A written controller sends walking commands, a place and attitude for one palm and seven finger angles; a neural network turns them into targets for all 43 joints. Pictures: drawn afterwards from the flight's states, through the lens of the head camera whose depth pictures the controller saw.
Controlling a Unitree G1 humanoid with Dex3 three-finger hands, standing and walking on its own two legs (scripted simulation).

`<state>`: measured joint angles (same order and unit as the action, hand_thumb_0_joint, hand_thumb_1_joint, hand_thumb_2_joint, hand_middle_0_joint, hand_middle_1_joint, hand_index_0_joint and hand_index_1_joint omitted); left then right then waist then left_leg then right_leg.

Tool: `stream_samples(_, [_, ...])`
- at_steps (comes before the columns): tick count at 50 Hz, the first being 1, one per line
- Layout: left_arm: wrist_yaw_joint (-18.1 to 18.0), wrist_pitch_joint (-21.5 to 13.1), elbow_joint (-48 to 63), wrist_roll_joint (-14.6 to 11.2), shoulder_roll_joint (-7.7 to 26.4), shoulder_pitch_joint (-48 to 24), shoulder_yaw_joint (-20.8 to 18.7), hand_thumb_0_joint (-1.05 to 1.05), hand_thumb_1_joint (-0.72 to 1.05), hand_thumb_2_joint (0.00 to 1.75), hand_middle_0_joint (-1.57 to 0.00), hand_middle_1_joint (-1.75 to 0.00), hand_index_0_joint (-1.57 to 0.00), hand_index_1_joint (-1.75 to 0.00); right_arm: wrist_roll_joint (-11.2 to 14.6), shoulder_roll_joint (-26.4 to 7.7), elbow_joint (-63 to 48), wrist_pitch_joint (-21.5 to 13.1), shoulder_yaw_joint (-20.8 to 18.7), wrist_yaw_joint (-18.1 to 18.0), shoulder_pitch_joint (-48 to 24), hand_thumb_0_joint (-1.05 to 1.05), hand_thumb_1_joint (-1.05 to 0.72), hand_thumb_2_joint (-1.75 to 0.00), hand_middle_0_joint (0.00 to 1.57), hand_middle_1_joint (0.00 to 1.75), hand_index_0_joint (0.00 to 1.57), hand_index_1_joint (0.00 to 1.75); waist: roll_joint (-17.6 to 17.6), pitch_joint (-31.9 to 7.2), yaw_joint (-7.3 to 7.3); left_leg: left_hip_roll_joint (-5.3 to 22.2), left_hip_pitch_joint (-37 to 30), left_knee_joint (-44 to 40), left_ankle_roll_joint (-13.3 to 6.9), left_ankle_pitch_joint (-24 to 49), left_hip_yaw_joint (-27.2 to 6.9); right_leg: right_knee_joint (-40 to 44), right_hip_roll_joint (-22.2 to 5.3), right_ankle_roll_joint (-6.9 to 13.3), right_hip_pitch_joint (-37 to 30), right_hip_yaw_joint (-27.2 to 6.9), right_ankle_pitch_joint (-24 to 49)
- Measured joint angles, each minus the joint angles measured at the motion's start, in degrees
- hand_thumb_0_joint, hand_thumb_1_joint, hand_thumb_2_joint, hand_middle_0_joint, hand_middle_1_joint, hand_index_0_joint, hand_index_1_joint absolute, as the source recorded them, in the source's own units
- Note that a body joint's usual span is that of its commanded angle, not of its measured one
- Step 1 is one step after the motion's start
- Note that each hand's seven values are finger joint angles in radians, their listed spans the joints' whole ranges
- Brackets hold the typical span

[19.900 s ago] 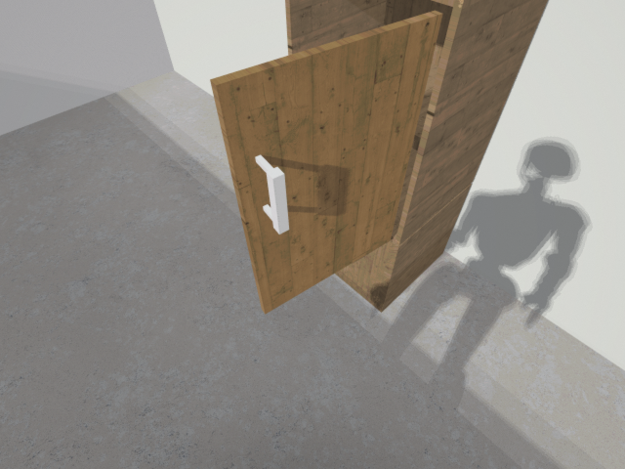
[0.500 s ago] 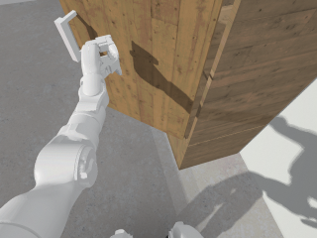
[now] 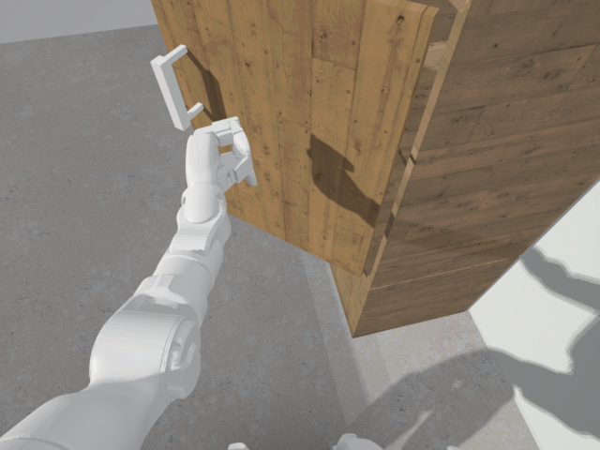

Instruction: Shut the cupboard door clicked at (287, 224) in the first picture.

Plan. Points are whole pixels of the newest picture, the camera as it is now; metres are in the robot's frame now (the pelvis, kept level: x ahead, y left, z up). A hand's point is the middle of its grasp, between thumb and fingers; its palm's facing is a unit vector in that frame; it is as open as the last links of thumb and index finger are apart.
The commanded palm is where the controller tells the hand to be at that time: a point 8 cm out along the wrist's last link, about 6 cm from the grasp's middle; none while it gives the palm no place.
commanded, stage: draw the hand back to the body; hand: left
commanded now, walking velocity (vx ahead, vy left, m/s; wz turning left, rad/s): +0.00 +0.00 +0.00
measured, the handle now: (180, 88) +0.67 +0.15 +0.09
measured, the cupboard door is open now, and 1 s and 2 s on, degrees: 47 47 47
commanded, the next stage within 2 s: step back with the hand held close in 1.52 s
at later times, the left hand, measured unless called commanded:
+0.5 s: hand (144, 231) +0.34 +0.14 +0.15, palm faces -0.02 -1.00 -0.08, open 3.1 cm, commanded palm +0.30 +0.20 +0.15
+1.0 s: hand out of the picture +0.23 +0.27 +0.18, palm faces +0.35 -0.87 -0.34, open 5.0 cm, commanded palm +0.18 +0.31 +0.20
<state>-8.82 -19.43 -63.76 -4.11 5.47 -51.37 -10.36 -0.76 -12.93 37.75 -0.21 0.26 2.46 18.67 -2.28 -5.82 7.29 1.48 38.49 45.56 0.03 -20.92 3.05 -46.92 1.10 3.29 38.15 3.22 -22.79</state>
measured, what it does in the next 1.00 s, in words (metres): stands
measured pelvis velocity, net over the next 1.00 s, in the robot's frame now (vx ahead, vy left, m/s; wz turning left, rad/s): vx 0.02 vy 0.03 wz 0.02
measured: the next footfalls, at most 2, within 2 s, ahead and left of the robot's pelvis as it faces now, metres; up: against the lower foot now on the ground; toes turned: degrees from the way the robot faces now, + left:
none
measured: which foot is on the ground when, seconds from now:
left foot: down 0.00-1.00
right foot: down 0.00-1.00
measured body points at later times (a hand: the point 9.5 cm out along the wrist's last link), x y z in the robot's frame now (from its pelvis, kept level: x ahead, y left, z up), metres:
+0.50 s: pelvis +0.00 +0.02 +0.03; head -0.01 +0.00 +0.47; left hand +0.33 +0.19 +0.16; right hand +0.17 -0.22 -0.06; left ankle +0.01 +0.12 -0.70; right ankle +0.00 -0.08 -0.70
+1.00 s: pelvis +0.02 +0.03 +0.04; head +0.00 +0.00 +0.49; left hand +0.21 +0.31 +0.19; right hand +0.20 -0.17 -0.06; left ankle +0.01 +0.12 -0.70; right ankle +0.00 -0.08 -0.70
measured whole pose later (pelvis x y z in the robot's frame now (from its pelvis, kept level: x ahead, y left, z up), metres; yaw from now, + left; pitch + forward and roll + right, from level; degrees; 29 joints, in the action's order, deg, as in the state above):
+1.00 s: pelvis +0.02 +0.03 +0.04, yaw +1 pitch -4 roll +0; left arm -4.9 -2.6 15.0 -3.8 17.5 19.4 -12.1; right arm 1.0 -12.0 34.8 1.1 3.2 -3.4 11.4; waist -4.3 0.6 -2.7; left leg -1.1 5.8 22.9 -2.1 -13.3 2.6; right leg -22.1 -0.3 0.6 4.0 3.3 -14.2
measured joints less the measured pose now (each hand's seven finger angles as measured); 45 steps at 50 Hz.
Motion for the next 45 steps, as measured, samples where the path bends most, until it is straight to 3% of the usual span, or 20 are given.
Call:
stream_samples(3, [1.22, -3.35, 5.79, 0.33, 0.45, 4.90, -1.60, 0.02, 0.90, 0.90, -1.30, -1.50, -1.30, -1.50, -0.27, 0.07, -0.70, -0.05, -0.10, 0.17, 1.92, 0.00, -0.91, -0.90, 0.21, 0.30, 0.20, 0.30, 0.15, -0.48, -0.63, 0.12, -1.00, -0.80, -0.13, 0.10, 0.97, 0.37, 0.16, -0.08, -0.44, -0.98, 0.26])
stream_samples(6, [3.04, -5.00, 12.58, 1.46, 1.66, 11.95, -0.44, 0.02, 0.90, 0.90, -1.29, -1.50, -1.29, -1.50, 0.10, -0.34, -0.96, 0.50, -0.66, 0.50, 3.87, 0.00, -0.91, -0.90, 0.21, 0.30, 0.20, 0.30, -0.20, -1.11, -1.85, 0.21, -2.69, -1.43, -0.29, -0.10, 1.59, 0.90, 0.29, -0.30, -1.86, -1.62, 0.26])
stream_samples(8, [4.59, -3.43, 16.33, 0.92, 2.48, 16.53, 1.15, 0.02, 0.90, 0.90, -1.29, -1.50, -1.29, -1.50, 0.87, -0.73, -0.85, 1.24, -0.97, 0.44, 4.62, 0.00, -0.91, -0.90, 0.21, 0.30, 0.20, 0.30, -0.50, -1.02, -2.72, 0.18, -4.56, -2.22, -0.38, -0.06, 1.62, 1.88, 0.31, -0.51, -3.82, -1.68, 0.42])
stream_samples(14, [8.13, 4.96, 28.78, -4.81, 2.07, 27.83, 4.76, 0.02, 0.90, 0.90, -1.29, -1.50, -1.30, -1.50, 3.16, -1.66, -0.61, 1.38, -1.17, -2.01, 3.32, 0.01, -0.91, -0.90, 0.21, 0.30, 0.20, 0.30, -0.54, 0.81, -4.76, -0.02, -11.29, -5.67, -0.77, 1.16, 0.67, 6.89, 0.31, -0.94, -11.65, -0.81, 2.13])
stream_samples(20, [9.16, 5.72, 41.06, -4.32, 2.21, 33.47, 7.95, 0.02, 0.90, 0.90, -1.29, -1.49, -1.30, -1.50, 3.63, -2.07, -1.67, -1.53, -0.86, -3.55, -2.16, 0.01, -0.91, -0.90, 0.20, 0.30, 0.20, 0.30, -0.05, 1.72, -6.07, -0.64, -15.22, -7.34, -1.20, 2.07, 0.30, 8.96, -0.22, -1.31, -15.97, -0.45, 3.11])
stream_samples(23, [10.76, 8.85, 44.31, -4.70, 2.65, 35.77, 8.24, 0.02, 0.90, 0.90, -1.27, -1.47, -1.28, -1.48, 4.14, -2.06, -2.90, -1.48, -0.16, -3.59, -4.86, 0.01, -0.91, -0.90, 0.20, 0.30, 0.20, 0.30, -0.30, 1.37, -6.88, -1.07, -17.22, -8.67, -1.46, 2.63, 0.55, 9.91, -0.59, -1.62, -17.78, -0.70, 3.51])
stream_samples(29, [8.49, 12.82, 53.28, -1.41, 6.24, 45.47, 9.19, 0.02, 0.90, 0.90, -1.17, -1.36, -1.18, -1.37, 3.86, 0.24, -5.94, 1.25, 1.84, -5.44, -9.18, 0.01, -0.91, -0.90, 0.20, 0.30, 0.20, 0.30, 0.14, 3.77, -7.38, -1.70, -23.72, -14.52, -1.69, 5.24, 0.65, 15.17, -0.95, -2.00, -24.03, -0.86, 5.74])
stream_samples(35, [5.69, 15.90, 63.11, 0.23, 8.78, 53.93, 8.10, 0.02, 0.90, 0.90, -1.03, -1.20, -1.03, -1.21, 3.03, 0.89, -6.19, 1.20, 3.26, -6.16, -9.44, 0.01, -0.91, -0.90, 0.20, 0.30, 0.20, 0.30, -0.30, 6.46, -9.13, -2.00, -28.29, -18.84, -1.81, 7.09, -0.24, 20.76, -0.99, -2.14, -29.51, -0.02, 8.01])
stream_samples(40, [4.14, 16.45, 71.76, 0.64, 10.00, 59.81, 6.16, 0.02, 0.90, 0.90, -0.90, -1.06, -0.90, -1.07, 2.20, 0.63, -4.58, 0.57, 3.64, -6.15, -8.52, 0.01, -0.91, -0.90, 0.21, 0.30, 0.20, 0.30, -1.88, 6.86, -10.13, -2.65, -30.84, -21.37, -2.18, 7.89, -0.59, 23.46, -1.50, -2.59, -32.32, 0.30, 8.78])
stream_samples(45, [4.01, 16.24, 76.12, 0.40, 10.76, 65.27, 2.48, 0.02, 0.90, 0.90, -0.76, -0.91, -0.77, -0.92, 1.93, 0.99, -3.32, 1.41, 3.64, -5.92, -7.97, 0.01, -0.90, -0.90, 0.21, 0.30, 0.20, 0.30, -2.37, 6.52, -10.09, -2.91, -32.35, -22.76, -2.30, 8.05, -0.48, 24.50, -1.70, -2.82, -33.62, 0.16, 8.79])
